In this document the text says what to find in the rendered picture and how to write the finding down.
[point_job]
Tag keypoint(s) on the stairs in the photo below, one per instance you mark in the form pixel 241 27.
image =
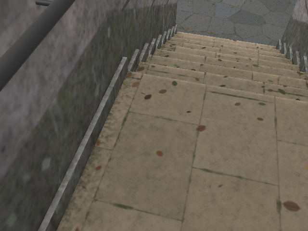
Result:
pixel 228 63

